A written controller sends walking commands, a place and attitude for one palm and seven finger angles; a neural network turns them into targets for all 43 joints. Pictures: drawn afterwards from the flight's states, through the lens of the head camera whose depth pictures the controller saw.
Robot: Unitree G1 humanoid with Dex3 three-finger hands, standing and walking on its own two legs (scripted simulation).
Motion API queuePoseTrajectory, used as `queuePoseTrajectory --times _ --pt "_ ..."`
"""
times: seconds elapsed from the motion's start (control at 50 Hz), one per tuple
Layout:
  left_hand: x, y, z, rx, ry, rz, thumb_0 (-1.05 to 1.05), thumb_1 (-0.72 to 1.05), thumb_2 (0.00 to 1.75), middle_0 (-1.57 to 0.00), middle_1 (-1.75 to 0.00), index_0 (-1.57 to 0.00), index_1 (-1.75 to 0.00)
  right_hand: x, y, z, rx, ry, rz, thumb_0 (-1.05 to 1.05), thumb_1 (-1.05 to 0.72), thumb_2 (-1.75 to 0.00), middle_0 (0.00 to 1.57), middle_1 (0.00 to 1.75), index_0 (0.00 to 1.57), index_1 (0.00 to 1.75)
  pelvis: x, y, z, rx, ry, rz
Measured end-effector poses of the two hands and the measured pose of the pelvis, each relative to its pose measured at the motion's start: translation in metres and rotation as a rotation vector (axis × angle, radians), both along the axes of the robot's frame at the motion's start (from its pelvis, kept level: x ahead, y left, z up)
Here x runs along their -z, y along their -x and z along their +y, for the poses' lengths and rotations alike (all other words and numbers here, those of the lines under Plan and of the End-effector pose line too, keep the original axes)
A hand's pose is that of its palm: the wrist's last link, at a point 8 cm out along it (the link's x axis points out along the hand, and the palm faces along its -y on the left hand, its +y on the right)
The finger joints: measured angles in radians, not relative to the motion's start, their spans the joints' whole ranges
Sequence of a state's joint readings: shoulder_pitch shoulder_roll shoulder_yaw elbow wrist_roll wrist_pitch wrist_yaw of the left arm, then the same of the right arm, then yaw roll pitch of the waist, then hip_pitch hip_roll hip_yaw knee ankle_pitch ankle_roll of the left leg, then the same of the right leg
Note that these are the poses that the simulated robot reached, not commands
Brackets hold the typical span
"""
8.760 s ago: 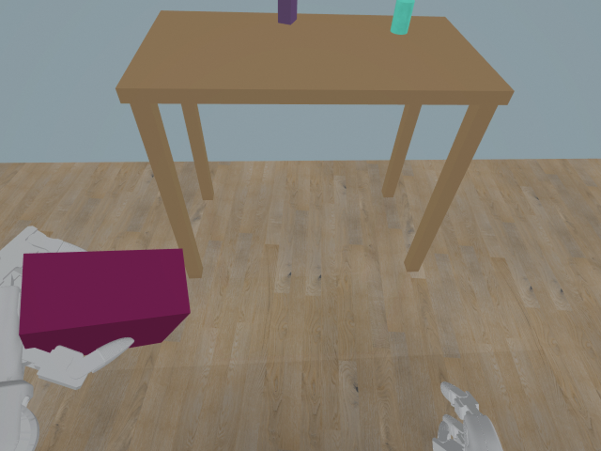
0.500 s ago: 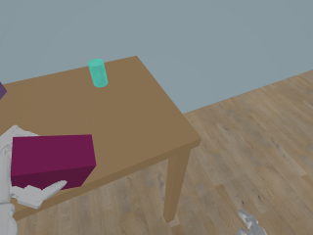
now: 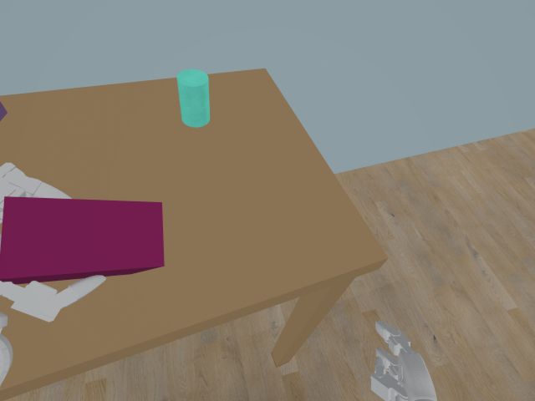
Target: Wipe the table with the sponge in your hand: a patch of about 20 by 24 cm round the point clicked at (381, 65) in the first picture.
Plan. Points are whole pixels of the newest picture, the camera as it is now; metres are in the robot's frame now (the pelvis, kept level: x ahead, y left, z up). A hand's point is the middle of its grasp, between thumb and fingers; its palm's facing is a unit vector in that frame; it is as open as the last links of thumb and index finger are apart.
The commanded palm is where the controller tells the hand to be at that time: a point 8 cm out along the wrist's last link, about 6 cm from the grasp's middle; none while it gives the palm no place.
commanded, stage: shuffle to correct the standing spot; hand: left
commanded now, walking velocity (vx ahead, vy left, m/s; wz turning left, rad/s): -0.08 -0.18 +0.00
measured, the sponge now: (105, 244) +0.24 +0.22 +0.14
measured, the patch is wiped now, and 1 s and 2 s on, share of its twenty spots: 0.00 0.00 0.00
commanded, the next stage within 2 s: come to a stop and stand still in 1.50 s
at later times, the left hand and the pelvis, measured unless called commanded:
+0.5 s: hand (103, 253) +0.22 +0.21 +0.16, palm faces +0.28 -0.83 -0.48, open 10.7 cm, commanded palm +0.16 +0.24 +0.18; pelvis -0.01 -0.03 +0.00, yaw -1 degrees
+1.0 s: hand (98, 368) +0.12 +0.18 +0.15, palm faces +0.35 -0.84 -0.40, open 10.7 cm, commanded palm +0.06 +0.21 +0.18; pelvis -0.10 -0.07 -0.02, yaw +1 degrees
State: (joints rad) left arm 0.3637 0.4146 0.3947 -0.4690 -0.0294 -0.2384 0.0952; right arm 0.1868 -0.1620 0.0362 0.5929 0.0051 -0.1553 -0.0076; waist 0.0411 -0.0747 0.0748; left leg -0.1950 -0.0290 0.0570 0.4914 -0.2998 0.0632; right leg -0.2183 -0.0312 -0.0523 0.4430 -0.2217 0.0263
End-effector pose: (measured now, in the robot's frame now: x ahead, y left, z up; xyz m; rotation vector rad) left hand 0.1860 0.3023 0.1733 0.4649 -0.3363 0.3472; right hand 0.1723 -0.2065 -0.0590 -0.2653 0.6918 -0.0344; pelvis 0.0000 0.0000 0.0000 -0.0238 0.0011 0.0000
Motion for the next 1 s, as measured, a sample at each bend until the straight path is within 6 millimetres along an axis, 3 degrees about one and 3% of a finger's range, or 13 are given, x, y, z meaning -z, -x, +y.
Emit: queuePoseTrajectory --times 0.08,0.16,0.34,0.48,0.68,0.84,1.0 --pt "-0.001 -0.012 0.009 -0.025 0.021 -0.020 -0.01 -0.53 1.01 -0.65 -1.37 -0.67 -1.36 -0.006 -0.017 0.008 -0.016 -0.007 -0.025 0.01 -0.90 -0.90 0.21 0.30 0.20 0.30 0.000 -0.007 0.005 0.007 0.006 -0.001" --pt "0.003 -0.021 -0.006 0.033 0.048 0.002 -0.02 -0.53 1.01 -0.65 -1.37 -0.67 -1.36 -0.010 -0.027 0.010 -0.021 -0.018 -0.043 0.01 -0.90 -0.90 0.21 0.30 0.20 0.30 0.000 -0.012 0.006 0.020 0.008 -0.004" --pt "-0.002 -0.027 -0.027 0.090 -0.023 0.052 -0.02 -0.53 1.01 -0.65 -1.37 -0.67 -1.36 -0.001 -0.021 -0.008 0.020 -0.030 0.009 0.01 -0.90 -0.90 0.21 0.30 0.20 0.30 0.001 -0.012 -0.010 0.016 0.029 0.000" --pt "-0.009 -0.006 -0.047 0.085 -0.084 0.079 -0.02 -0.53 1.01 -0.65 -1.37 -0.67 -1.36 0.011 -0.001 -0.039 0.046 -0.012 0.047 0.01 -0.90 -0.90 0.21 0.30 0.20 0.30 0.003 0.006 -0.029 0.024 0.023 0.011" --pt "-0.002 0.045 -0.079 0.086 -0.055 0.098 -0.02 -0.53 1.01 -0.65 -1.36 -0.67 -1.36 0.018 0.041 -0.080 0.103 0.011 0.007 0.01 -0.90 -0.90 0.21 0.30 0.20 0.30 0.012 0.048 -0.054 0.026 0.006 0.004" --pt "0.003 0.077 -0.074 0.044 0.020 0.069 -0.02 -0.53 1.01 -0.65 -1.36 -0.67 -1.36 0.005 0.097 -0.093 0.144 0.054 0.017 0.01 -0.90 -0.90 0.20 0.30 0.20 0.30 0.007 0.074 -0.059 0.028 -0.005 -0.019" --pt "0.005 0.100 -0.086 0.032 -0.014 0.043 -0.02 -0.53 1.01 -0.65 -1.36 -0.67 -1.36 0.023 0.122 -0.100 0.100 0.001 0.051 0.01 -0.90 -0.90 0.21 0.30 0.20 0.30 0.016 0.096 -0.074 -0.011 0.036 -0.041"
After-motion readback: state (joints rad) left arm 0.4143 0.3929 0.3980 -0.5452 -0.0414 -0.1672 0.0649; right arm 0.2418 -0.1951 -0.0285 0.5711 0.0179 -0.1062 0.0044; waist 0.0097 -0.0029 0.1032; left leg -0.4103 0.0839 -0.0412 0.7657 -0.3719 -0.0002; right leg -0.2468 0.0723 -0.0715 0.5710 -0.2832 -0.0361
